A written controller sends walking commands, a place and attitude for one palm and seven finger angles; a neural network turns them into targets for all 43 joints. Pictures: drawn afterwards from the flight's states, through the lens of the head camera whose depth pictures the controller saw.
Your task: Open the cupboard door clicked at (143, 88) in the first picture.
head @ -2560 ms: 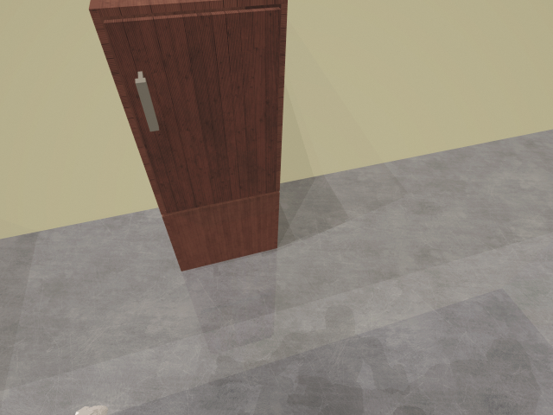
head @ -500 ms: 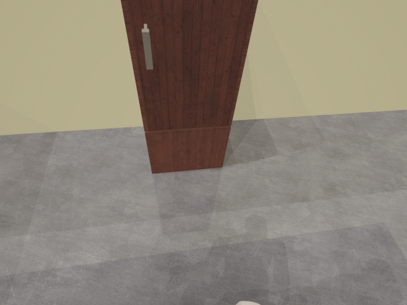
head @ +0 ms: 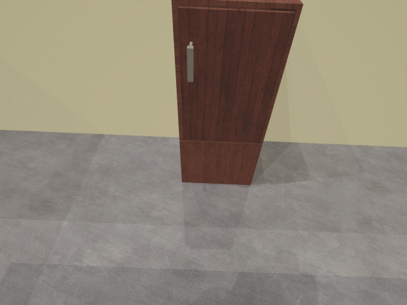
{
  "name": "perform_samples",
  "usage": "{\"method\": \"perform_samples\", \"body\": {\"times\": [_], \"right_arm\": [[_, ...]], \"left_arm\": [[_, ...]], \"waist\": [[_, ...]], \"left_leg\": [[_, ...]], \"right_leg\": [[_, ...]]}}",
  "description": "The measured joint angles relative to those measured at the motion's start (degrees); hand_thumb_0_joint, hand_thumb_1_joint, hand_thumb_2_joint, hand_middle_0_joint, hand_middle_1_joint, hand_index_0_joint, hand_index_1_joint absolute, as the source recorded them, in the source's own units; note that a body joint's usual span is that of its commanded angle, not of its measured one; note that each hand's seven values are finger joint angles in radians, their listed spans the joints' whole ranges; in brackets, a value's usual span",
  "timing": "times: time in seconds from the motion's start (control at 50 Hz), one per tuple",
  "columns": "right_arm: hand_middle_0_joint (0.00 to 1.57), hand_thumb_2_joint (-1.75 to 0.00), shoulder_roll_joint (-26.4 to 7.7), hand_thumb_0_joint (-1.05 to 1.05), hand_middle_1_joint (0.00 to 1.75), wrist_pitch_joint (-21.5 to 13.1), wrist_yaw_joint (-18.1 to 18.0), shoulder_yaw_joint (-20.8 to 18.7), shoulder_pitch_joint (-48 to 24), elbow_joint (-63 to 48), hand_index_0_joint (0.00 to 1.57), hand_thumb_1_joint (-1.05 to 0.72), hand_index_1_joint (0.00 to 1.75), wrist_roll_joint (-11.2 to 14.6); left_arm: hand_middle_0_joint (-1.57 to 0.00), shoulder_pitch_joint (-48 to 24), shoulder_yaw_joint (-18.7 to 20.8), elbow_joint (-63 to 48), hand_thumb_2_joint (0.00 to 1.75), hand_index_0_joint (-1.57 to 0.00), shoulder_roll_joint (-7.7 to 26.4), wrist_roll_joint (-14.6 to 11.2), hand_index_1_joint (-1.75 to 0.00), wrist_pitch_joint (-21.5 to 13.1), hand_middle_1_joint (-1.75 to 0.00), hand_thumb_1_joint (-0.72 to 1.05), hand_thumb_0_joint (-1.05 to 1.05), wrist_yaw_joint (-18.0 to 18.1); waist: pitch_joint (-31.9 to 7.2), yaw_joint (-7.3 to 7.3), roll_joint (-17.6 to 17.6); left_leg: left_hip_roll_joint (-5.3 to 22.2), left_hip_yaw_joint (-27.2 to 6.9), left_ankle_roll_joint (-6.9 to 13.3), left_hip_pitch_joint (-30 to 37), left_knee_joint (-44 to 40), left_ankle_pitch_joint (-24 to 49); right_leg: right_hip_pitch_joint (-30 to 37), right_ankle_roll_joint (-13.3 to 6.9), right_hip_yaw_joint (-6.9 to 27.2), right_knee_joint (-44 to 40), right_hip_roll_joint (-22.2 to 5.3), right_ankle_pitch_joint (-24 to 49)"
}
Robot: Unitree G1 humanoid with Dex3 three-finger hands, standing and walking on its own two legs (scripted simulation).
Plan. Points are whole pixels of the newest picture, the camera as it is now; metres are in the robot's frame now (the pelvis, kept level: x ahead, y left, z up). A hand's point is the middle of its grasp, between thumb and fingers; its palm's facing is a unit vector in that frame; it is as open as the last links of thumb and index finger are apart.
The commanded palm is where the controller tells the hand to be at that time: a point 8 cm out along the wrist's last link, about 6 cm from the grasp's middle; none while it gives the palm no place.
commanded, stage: take the last steps up to it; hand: left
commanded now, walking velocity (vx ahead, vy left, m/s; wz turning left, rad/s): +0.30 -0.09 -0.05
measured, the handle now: (190, 61) +0.89 +0.12 +0.05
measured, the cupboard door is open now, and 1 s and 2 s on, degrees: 0 0 0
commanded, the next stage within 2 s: come to a stop and stand still in 0.86 s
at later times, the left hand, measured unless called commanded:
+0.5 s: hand (147, 298) +0.18 +0.14 -0.18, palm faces +0.01 -0.98 -0.20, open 7.3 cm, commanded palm none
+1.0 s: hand (159, 246) +0.30 +0.14 -0.18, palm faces +0.03 -0.99 -0.12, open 7.3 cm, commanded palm none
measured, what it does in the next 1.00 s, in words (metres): walks ahead: left foot, then right foot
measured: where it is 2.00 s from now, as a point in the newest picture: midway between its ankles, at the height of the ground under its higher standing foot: outside the picture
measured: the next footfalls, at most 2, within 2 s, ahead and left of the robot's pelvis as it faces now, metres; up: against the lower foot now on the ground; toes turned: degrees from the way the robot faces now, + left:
left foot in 0.06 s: +0.03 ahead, +0.13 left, +0.00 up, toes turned +5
right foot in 0.44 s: +0.20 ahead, -0.16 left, +0.00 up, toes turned -10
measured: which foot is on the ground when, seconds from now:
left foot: up 0.00-0.04, down 0.06-0.44, up 0.46-0.76, down 0.78-1.00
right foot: down 0.00-0.06, up 0.08-0.42, down 0.44-0.80, up 0.82-1.00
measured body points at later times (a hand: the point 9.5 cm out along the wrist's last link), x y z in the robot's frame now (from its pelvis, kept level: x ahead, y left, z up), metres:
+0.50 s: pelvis +0.11 -0.04 -0.01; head +0.13 -0.05 +0.43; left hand +0.18 +0.20 -0.16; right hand +0.01 -0.25 -0.17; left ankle +0.00 +0.11 -0.70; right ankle +0.16 -0.15 -0.74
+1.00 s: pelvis +0.29 -0.03 +0.01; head +0.31 +0.00 +0.46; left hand +0.30 +0.19 -0.16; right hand +0.31 -0.27 -0.13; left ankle +0.27 +0.06 -0.74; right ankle +0.28 -0.17 -0.66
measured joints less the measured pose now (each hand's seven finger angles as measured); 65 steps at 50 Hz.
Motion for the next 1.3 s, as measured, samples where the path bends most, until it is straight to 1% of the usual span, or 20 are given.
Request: {"method": "perform_samples", "body": {"times": [0.06, 0.12, 0.16, 0.2, 0.26, 0.36, 0.44, 0.48, 0.52, 0.58, 0.68, 0.78, 0.84, 0.88, 0.92, 1.0, 1.08, 1.18, 1.24, 1.3], "right_arm": [[0.20, -0.90, 0.67, 0.00, 0.30, -2.09, -0.38, 0.80, 0.75, 0.16, 0.20, -0.91, 0.30, -0.01], [0.20, -0.90, 2.93, 0.00, 0.30, -3.54, -0.98, 1.66, 1.58, 0.66, 0.20, -0.91, 0.30, -0.38], [0.20, -0.90, 4.15, 0.00, 0.30, -4.21, -1.37, 2.19, 3.35, 1.07, 0.20, -0.91, 0.30, -0.35], [0.20, -0.90, 5.00, 0.00, 0.30, -4.65, -1.69, 2.56, 5.26, 2.12, 0.20, -0.91, 0.30, -0.21], [0.20, -0.90, 5.69, 0.00, 0.30, -4.74, -1.93, 2.61, 7.75, 4.12, 0.20, -0.91, 0.30, -0.09], [0.20, -0.90, 5.89, 0.00, 0.30, -4.28, -1.83, 1.96, 10.36, 6.74, 0.20, -0.91, 0.30, -0.44], [0.20, -0.90, 5.56, 0.00, 0.30, -3.86, -1.59, 1.46, 12.33, 8.10, 0.20, -0.91, 0.30, -0.32], [0.20, -0.90, 4.92, 0.00, 0.30, -2.95, -1.28, 1.47, 11.66, 8.69, 0.20, -0.91, 0.30, 0.22], [0.20, -0.90, 4.14, 0.00, 0.30, -2.07, -0.97, 1.12, 10.02, 8.74, 0.20, -0.91, 0.30, 0.29], [0.20, -0.90, 3.13, 0.00, 0.30, -1.93, -0.68, 0.44, 6.70, 6.84, 0.20, -0.91, 0.30, -0.12], [0.20, -0.90, 2.60, 0.00, 0.30, -2.78, -0.18, 0.04, 1.16, 2.18, 0.19, -0.91, 0.30, -0.15], [0.20, -0.90, 2.95, 0.00, 0.30, -4.65, 0.15, 0.77, -2.25, -0.38, 0.19, -0.91, 0.30, -0.01], [0.20, -0.90, 4.23, 0.00, 0.30, -6.04, -0.43, 1.50, -2.90, -0.68, 0.19, -0.91, 0.30, -0.47], [0.20, -0.90, 4.98, -0.01, 0.30, -6.33, -1.18, 1.90, -2.01, -0.55, 0.20, -0.91, 0.30, -0.32], [0.20, -0.90, 4.82, -0.02, 0.30, -6.80, -2.44, 1.20, -0.95, -0.18, 0.20, -0.95, 0.30, 0.11], [0.20, -0.90, 3.94, -0.02, 0.30, -6.54, -2.69, 1.69, 1.80, 2.02, 0.20, -0.96, 0.30, 0.09], [0.20, -0.90, 4.51, -0.01, 0.30, -5.13, -2.81, 2.45, 4.03, 4.59, 0.20, -0.94, 0.30, 0.05], [0.20, -0.90, 5.58, -0.01, 0.30, -2.41, -2.46, 1.80, 5.30, 6.25, 0.20, -0.92, 0.30, 0.47], [0.20, -0.90, 4.56, 0.00, 0.30, -0.67, -2.32, 0.70, 3.58, 5.61, 0.20, -0.92, 0.30, 1.18], [0.20, -0.90, 3.23, 0.00, 0.30, 0.53, -2.38, 0.05, 0.86, 4.30, 0.20, -0.91, 0.30, 1.27]], "left_arm": [[-0.20, 2.16, 0.27, 1.54, 0.90, -0.21, 0.32, -0.53, -0.30, 0.34, -0.29, 0.91, 0.01, -0.49], [-0.20, 3.19, 0.86, 3.82, 0.90, -0.20, 1.22, -0.30, -0.30, 2.03, -0.29, 0.91, 0.01, -1.01], [-0.20, 3.11, 1.24, 4.78, 0.90, -0.20, 1.63, -0.09, -0.29, 2.51, -0.29, 0.91, 0.01, -1.67], [-0.20, 2.55, 1.49, 4.86, 0.90, -0.20, 1.82, -0.08, -0.29, 2.27, -0.29, 0.91, 0.01, -2.19], [-0.20, 1.14, 1.66, 4.11, 0.90, -0.20, 1.58, -0.25, -0.29, 1.92, -0.29, 0.91, 0.01, -2.52], [-0.19, -2.63, 1.93, 2.92, 0.90, -0.20, 0.83, -0.49, -0.29, 1.48, -0.29, 0.91, 0.01, -2.72], [-0.19, -5.06, 2.12, 1.86, 0.90, -0.20, 0.92, -0.41, -0.29, -0.60, -0.29, 0.91, 0.01, -2.78], [-0.19, -6.41, 2.15, 1.59, 0.90, -0.20, 0.36, -0.55, -0.29, -2.28, -0.29, 0.91, 0.01, -2.06], [-0.19, -6.40, 1.84, 1.40, 0.90, -0.20, -0.38, -0.73, -0.29, -2.88, -0.29, 0.91, 0.00, -1.37], [-0.20, -4.98, 1.80, 2.20, 0.90, -0.20, -0.86, -0.46, -0.29, -2.71, -0.29, 0.93, 0.00, -0.02], [-0.20, -1.81, 0.90, 4.34, 0.90, -0.20, -1.26, -0.03, -0.29, -2.40, -0.29, 0.93, 0.00, -0.08], [-0.20, 1.27, 0.72, 5.81, 0.90, -0.20, -1.59, -0.41, -0.30, -1.91, -0.29, 0.92, 0.00, -0.75], [-0.20, 2.10, 0.92, 6.51, 0.90, -0.20, -1.10, -0.62, -0.30, -0.47, -0.29, 0.92, 0.01, -1.08], [-0.20, 1.41, 1.05, 6.65, 0.90, -0.20, -0.78, -0.44, -0.29, 0.22, -0.29, 0.92, 0.01, -1.32], [-0.20, 0.24, 1.31, 6.23, 0.90, -0.20, -0.45, -0.30, -0.29, 0.16, -0.29, 0.92, 0.01, -1.51], [-0.20, -2.62, 1.57, 4.56, 0.90, -0.20, 0.04, -0.38, -0.29, 0.13, -0.29, 0.91, 0.01, -1.39], [-0.19, -5.92, 1.32, 3.35, 0.90, -0.20, 0.84, -0.71, -0.29, 0.50, -0.29, 0.92, 0.01, -0.41], [-0.19, -7.65, 1.10, 1.25, 0.90, -0.20, 1.45, -0.54, -0.29, 0.30, -0.29, 0.92, 0.01, 0.03], [-0.19, -9.29, 1.03, 0.49, 0.90, -0.20, 0.34, -0.54, -0.29, -0.19, -0.29, 0.92, 0.01, 0.38], [-0.20, -10.86, 0.91, -0.78, 0.90, -0.20, -0.84, -0.63, -0.29, 0.44, -0.29, 0.92, 0.00, 1.04]], "waist": [[-0.82, 0.31, -0.47], [-0.39, 0.17, -2.54], [-0.33, -0.49, -2.70], [-0.09, -0.82, -2.39], [0.43, -0.98, -1.42], [1.97, -2.32, 0.11], [2.40, -3.17, 0.95], [3.19, -2.67, 1.99], [2.98, -2.04, 2.37], [1.77, -1.91, 1.99], [0.20, -1.68, 0.91], [0.26, -0.34, -0.01], [0.54, -0.31, -2.08], [0.69, -0.55, -2.15], [1.00, -0.74, -2.25], [1.60, -0.76, -1.72], [3.08, -1.55, -1.12], [4.76, -2.01, -0.63], [6.13, -2.66, 1.56], [7.27, -2.21, 2.30]], "left_leg": [[0.55, 0.63, 0.82, 5.75, -11.89, 3.48], [0.05, 2.15, 1.13, 6.94, -11.51, 4.17], [0.15, 2.35, 1.06, 9.14, -14.62, 5.08], [0.27, 2.25, 0.77, 11.40, -18.25, 6.51], [0.54, 2.31, 0.46, 14.05, -21.97, 7.46], [1.43, 2.58, -0.96, 16.49, -22.54, 5.51], [3.20, 2.22, -2.31, 15.32, -14.61, -0.68], [4.03, 0.50, -0.33, 9.35, 1.21, -5.21], [3.76, -0.49, 1.16, 2.58, 15.25, -4.40], [4.23, 0.80, 1.27, -4.94, 21.45, 0.16], [4.85, 3.40, 0.43, -8.59, 9.05, 3.71], [3.82, 4.92, 0.67, -3.15, -7.31, 8.65], [2.57, 6.55, 3.15, -1.30, -6.00, 7.05], [2.20, 6.98, 3.34, 1.02, -8.01, 6.16], [1.51, 7.35, 2.96, 3.98, -12.08, 7.20], [0.87, 7.54, 2.70, 9.16, -19.07, 8.84], [0.93, 6.71, 1.38, 12.11, -20.78, 8.08], [1.51, 6.57, -0.92, 12.14, -13.56, 2.19], [0.80, 1.93, -0.62, 4.90, 3.04, -6.96], [-1.47, -1.16, -0.80, -2.21, 18.35, -8.92]], "right_leg": [[-1.98, 0.54, -0.30, 4.11, 0.12, -2.89], [-7.42, 0.03, 1.36, 17.89, 0.34, -8.94], [-11.44, -0.02, 1.22, 25.77, 0.51, -6.86], [-14.40, 0.39, 0.83, 28.78, 0.03, -3.72], [-16.90, 1.10, 0.41, 26.49, -1.21, -0.50], [-15.94, 1.45, -0.38, 14.48, -2.37, 0.86], [-10.23, -0.21, -1.73, 3.80, -1.08, 3.75], [-10.46, -1.43, -2.76, 6.85, -0.30, 4.13], [-8.83, -1.81, -3.58, 6.75, 0.36, 2.11], [-5.17, -1.64, -4.26, 2.39, 1.24, 2.28], [-0.37, -1.51, -4.64, -2.73, 2.24, 2.00], [2.66, 0.03, -4.50, 0.06, 2.46, -2.95], [-2.03, -0.75, -1.44, 15.48, 1.28, -9.94], [-7.36, -0.92, -0.12, 27.97, 1.32, -9.34], [-11.64, -0.41, 0.52, 33.59, 0.45, -6.10], [-16.27, 0.91, 0.82, 30.52, -1.39, -1.38], [-15.15, 1.27, 1.12, 17.07, -1.59, 2.35], [-10.06, 0.38, -0.12, 4.07, -1.14, 10.77], [-10.82, -1.34, -1.33, 7.15, -0.77, 3.85], [-10.59, -1.38, -1.69, 6.51, -1.14, 4.27]]}}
